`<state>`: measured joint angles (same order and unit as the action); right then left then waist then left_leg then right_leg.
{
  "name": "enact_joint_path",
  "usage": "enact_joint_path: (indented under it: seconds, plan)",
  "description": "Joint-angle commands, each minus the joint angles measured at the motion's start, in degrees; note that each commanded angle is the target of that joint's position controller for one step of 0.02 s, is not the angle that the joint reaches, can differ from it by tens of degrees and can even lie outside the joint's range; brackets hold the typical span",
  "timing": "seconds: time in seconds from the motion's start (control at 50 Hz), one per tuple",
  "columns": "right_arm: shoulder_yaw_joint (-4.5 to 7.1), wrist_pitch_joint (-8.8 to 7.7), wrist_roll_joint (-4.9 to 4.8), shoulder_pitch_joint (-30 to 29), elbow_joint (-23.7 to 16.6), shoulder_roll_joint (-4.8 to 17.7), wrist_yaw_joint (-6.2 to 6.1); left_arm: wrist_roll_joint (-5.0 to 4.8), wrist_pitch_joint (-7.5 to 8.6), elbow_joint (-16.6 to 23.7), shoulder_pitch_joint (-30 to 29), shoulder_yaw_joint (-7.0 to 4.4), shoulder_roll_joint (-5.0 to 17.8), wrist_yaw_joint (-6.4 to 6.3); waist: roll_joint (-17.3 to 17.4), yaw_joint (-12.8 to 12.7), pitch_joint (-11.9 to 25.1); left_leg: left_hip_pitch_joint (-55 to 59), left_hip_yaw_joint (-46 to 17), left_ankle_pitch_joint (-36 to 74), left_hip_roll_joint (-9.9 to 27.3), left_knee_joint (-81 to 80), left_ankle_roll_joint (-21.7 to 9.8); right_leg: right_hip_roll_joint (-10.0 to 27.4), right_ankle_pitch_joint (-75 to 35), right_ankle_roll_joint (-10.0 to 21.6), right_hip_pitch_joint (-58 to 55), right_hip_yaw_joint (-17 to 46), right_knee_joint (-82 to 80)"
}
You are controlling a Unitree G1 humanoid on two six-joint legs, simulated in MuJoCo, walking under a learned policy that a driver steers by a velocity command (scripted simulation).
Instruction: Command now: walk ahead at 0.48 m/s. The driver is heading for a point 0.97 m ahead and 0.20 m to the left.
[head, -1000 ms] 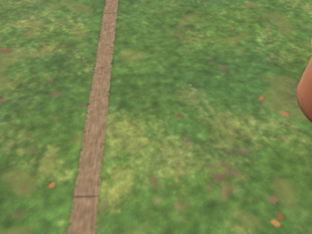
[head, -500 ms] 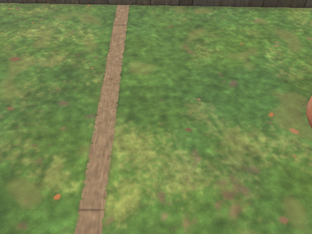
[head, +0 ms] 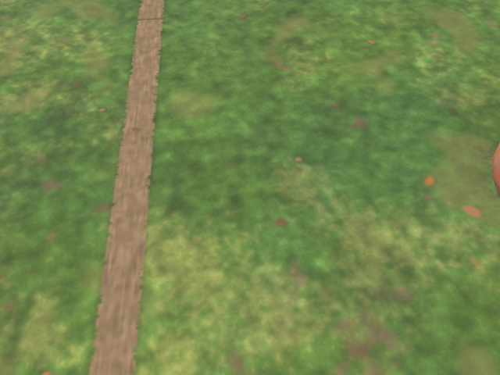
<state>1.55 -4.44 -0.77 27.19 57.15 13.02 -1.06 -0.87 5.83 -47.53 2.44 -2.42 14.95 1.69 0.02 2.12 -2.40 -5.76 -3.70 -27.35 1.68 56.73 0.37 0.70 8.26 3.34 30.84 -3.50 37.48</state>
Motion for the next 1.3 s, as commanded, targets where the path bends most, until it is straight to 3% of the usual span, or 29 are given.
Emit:
enact_joint_path:
  seconds: [0.02,0.04,0.06,0.12,0.22,0.3,0.38,0.44,0.48,0.5,0.52,0.54,0.56,0.58,0.62,0.66,0.72,0.84,0.94,1.0,1.04,1.06,1.08,1.1,1.12,1.14,1.16,1.22,1.3]
  plan:
    - [0.69,-3.41,-1.84,-2.70,-6.85,6.14,0.52,0.47,-0.33,-1.88,13.99,-2.05,7.79,0.07,-4.66,-6.51,9.85,-35.21,-1.51,6.55,2.82,25.91,-2.90,18.64,14.00,9.68,-34.34,33.61,-23.12]
    - [1.39,-3.11,-1.04,-4.79,-7.08,6.94,0.21,1.18,0.05,-1.42,10.11,-1.69,6.47,0.50,-1.88,-4.39,6.98,-32.31,-0.85,10.54,5.24,22.10,-3.24,16.29,8.59,8.89,-25.78,26.72,-24.29]
    - [1.68,-2.08,-0.67,-3.50,-6.93,6.18,0.08,1.80,0.42,-1.67,8.04,-1.28,5.04,0.71,-3.33,-1.90,6.09,-28.27,-1.32,12.56,7.12,19.59,-3.56,14.07,6.47,8.44,-20.39,21.73,-25.82]
    - [1.57,0.53,-0.20,-2.93,-6.94,3.71,-0.06,1.39,1.15,-3.72,8.70,-1.20,4.52,0.71,-5.17,0.45,1.78,-26.38,-0.34,12.76,8.31,14.09,-3.15,12.04,5.39,10.30,-12.50,15.04,-30.90]
    - [2.09,-0.02,0.66,-15.00,-10.81,5.40,-0.14,1.05,1.06,-5.15,13.00,-1.81,7.52,-1.48,-1.36,-1.42,-1.11,-35.81,0.11,26.71,8.80,-2.57,-0.62,12.06,-0.68,10.67,-16.79,11.11,-33.20]
    - [1.47,-0.93,0.10,-23.35,-12.45,3.98,0.84,0.16,0.37,-5.92,16.76,-2.09,8.93,-2.34,-1.63,-4.64,-1.73,-32.78,3.39,33.71,5.85,-17.38,0.00,10.83,-2.43,8.73,-20.84,6.76,-33.09]
    - [1.30,-1.31,-0.47,-27.91,-14.11,4.51,2.26,-0.49,-0.80,-7.63,20.48,-2.53,9.06,-2.24,-1.95,-6.32,-2.78,-32.81,3.22,30.50,4.64,-24.55,-1.28,13.42,-2.91,7.83,-28.85,6.59,-29.28]
    - [2.00,-1.76,-0.55,-25.68,-14.35,6.53,3.10,-0.50,-1.95,-7.98,19.96,-2.92,9.72,-2.11,-3.84,-4.11,-1.37,-28.03,4.61,23.55,2.69,-27.25,-3.85,15.12,-10.34,6.74,-33.16,7.34,-24.00]
    - [4.48,-1.98,-0.32,-11.28,-10.16,11.00,2.71,-0.03,-2.57,-7.27,17.75,-2.33,8.33,-2.07,-3.21,3.24,7.72,-7.70,7.25,22.65,-0.62,-28.24,-6.69,10.27,-26.71,3.88,-29.77,3.03,-5.83]
    - [5.89,-1.71,0.31,-0.52,-8.16,16.13,2.07,1.28,-2.42,-5.63,18.66,-1.03,5.37,-2.05,5.03,6.21,17.25,10.13,-6.43,22.20,10.93,-27.60,-10.52,6.38,-12.49,1.42,-17.83,-0.28,14.31]
    - [6.34,-1.56,0.65,1.46,-6.85,19.29,2.62,0.78,-0.91,-5.52,25.20,0.89,-2.04,-1.44,20.22,1.77,22.29,26.70,-34.70,8.76,21.27,-36.60,-18.93,-4.91,22.43,-1.49,5.11,3.00,32.00]
    - [4.67,-1.90,0.53,0.43,-7.63,13.14,2.71,-0.74,0.51,-5.95,21.13,-0.58,4.83,-1.23,12.41,3.88,20.31,25.08,-36.84,3.97,20.30,-40.27,-16.56,-1.86,23.83,-0.17,11.39,10.99,38.62]
    - [3.93,-2.12,0.47,-4.42,-8.61,10.79,2.54,-1.95,1.32,-4.17,15.71,-1.30,7.60,-1.06,9.17,3.17,13.38,18.72,-28.07,7.80,18.70,-40.35,-14.01,1.17,18.26,1.11,14.55,9.99,38.81]
    - [3.42,-2.08,0.62,-9.28,-9.66,9.61,2.55,-1.53,1.43,-3.71,13.07,-1.24,7.24,-1.49,4.10,1.32,9.76,10.98,-21.20,15.02,16.67,-41.39,-12.97,4.43,12.71,1.14,12.26,8.28,36.27]
    - [2.65,-2.24,1.51,-12.97,-9.80,6.73,2.75,-0.36,0.35,-3.87,12.87,-1.71,5.91,-1.73,4.31,-1.84,6.43,1.25,-13.06,22.39,13.11,-44.71,-12.27,7.76,6.80,0.77,6.32,8.40,30.47]
    - [2.75,-2.54,1.26,-12.04,-8.81,6.79,2.72,-0.32,-1.03,-4.49,14.13,-1.60,3.82,-1.80,4.26,-2.95,5.14,-1.54,-9.07,25.85,11.78,-47.34,-13.01,8.12,5.09,-0.03,4.56,7.61,27.32]
    - [3.33,-2.44,1.03,-9.23,-7.18,8.63,1.86,0.38,-1.77,-2.98,9.57,-1.74,3.43,-2.01,2.45,-2.57,2.13,-1.12,-5.47,30.98,11.77,-49.41,-13.64,8.45,-0.78,-1.79,9.75,7.13,19.89]
    - [3.29,-1.49,0.41,-5.06,-4.93,8.99,0.64,0.23,-1.03,0.02,-1.78,-1.16,1.66,-1.09,3.33,0.61,-0.94,0.34,1.18,29.48,9.06,-51.07,-11.39,5.72,-15.26,-2.68,8.54,3.88,0.35]
    - [3.80,-0.33,-0.08,-1.64,-2.17,9.46,0.26,-0.31,-0.33,2.53,-8.06,-0.83,2.05,0.36,3.66,1.89,-3.41,8.83,1.27,30.81,12.58,-47.96,-11.03,4.48,-12.16,-0.90,9.86,3.88,-6.69]
    - [4.42,0.42,-0.25,-3.64,-2.07,10.61,-0.06,-0.36,0.14,2.36,-5.00,-1.63,4.30,1.02,5.09,-1.04,-1.02,12.24,1.41,42.66,13.97,-42.47,-9.58,2.45,-5.79,1.41,3.40,2.51,-8.36]
    - [3.94,1.02,-0.18,-5.50,-2.52,9.68,0.04,-0.07,0.27,-1.69,9.10,-3.99,8.35,0.43,4.91,-8.36,7.24,7.30,3.32,55.52,9.79,-26.01,-7.32,-0.75,-5.45,3.93,-17.75,0.39,-9.33]
    - [2.90,1.05,0.69,-4.89,-3.92,7.69,0.13,0.82,0.26,-3.82,19.94,-5.26,12.79,-0.26,-1.18,-11.51,16.12,-6.00,5.33,39.26,5.92,-7.81,-5.34,9.76,-5.04,7.42,-36.99,11.92,-7.57]
    - [0.48,-0.16,0.37,3.21,-4.01,-1.23,0.77,0.97,0.11,-5.13,23.36,-5.87,16.30,-0.11,-16.79,-7.12,24.28,-28.67,3.31,-2.33,-5.07,12.35,-1.84,23.49,5.97,16.45,-55.76,39.63,-14.65]
    - [1.99,-1.41,-1.33,-0.76,-3.30,5.50,0.87,0.60,0.19,-4.79,22.66,-4.30,10.43,-0.25,-11.50,-9.53,23.21,-34.36,-5.03,-5.95,-3.05,19.51,-2.72,22.42,12.60,14.61,-53.48,43.34,-19.54]
    - [3.03,-1.99,-2.54,-6.42,-5.20,8.87,0.79,0.43,0.44,-4.04,17.50,-3.53,7.82,-0.56,-9.33,-8.84,14.37,-38.10,-4.06,-1.19,-0.08,20.40,-3.65,20.83,10.76,11.30,-45.87,33.73,-20.52]
    - [3.15,-1.98,-2.31,-9.31,-5.79,8.88,0.30,0.65,0.65,-3.16,12.61,-2.91,6.06,-0.64,-4.72,-6.84,10.00,-35.87,-2.66,4.60,3.23,17.95,-3.76,18.97,6.28,9.43,-37.04,26.57,-22.18]
    - [3.60,-1.49,-1.47,-10.54,-5.81,8.30,-0.10,1.00,0.89,-3.10,9.50,-2.44,4.10,-0.53,-3.65,-5.19,6.49,-33.22,-2.46,8.13,4.98,14.69,-3.67,16.94,2.58,8.15,-29.80,21.05,-24.30]
    - [3.76,0.98,-1.51,-7.10,-4.97,4.32,0.00,1.75,1.44,-4.47,8.23,-2.27,2.90,-0.57,-5.15,-1.80,3.71,-27.28,-2.80,12.17,7.18,10.68,-3.84,14.33,-2.25,7.26,-21.54,11.20,-29.01]
    - [4.16,2.16,-0.87,-12.21,-7.24,4.26,0.10,1.97,1.56,-5.74,9.70,-3.04,5.49,-1.80,-2.93,-1.77,0.22,-34.17,-3.92,21.52,7.03,3.26,-2.82,14.07,-8.39,7.14,-21.98,3.67,-31.21]
